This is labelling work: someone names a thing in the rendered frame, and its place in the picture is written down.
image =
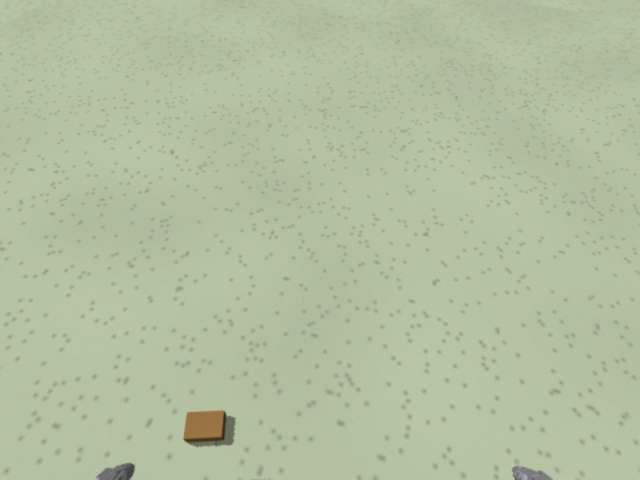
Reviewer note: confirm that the left robot hand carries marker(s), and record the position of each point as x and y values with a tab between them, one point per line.
120	472

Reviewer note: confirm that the small box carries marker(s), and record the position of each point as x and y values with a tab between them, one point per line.
205	426

